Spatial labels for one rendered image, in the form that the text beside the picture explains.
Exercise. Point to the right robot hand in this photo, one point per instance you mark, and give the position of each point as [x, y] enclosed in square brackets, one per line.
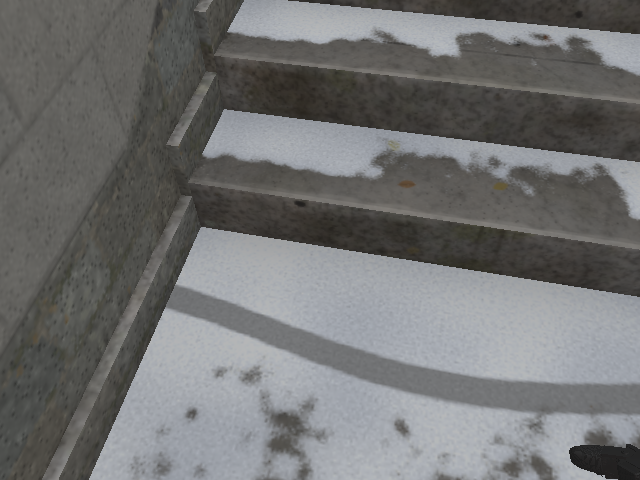
[613, 462]

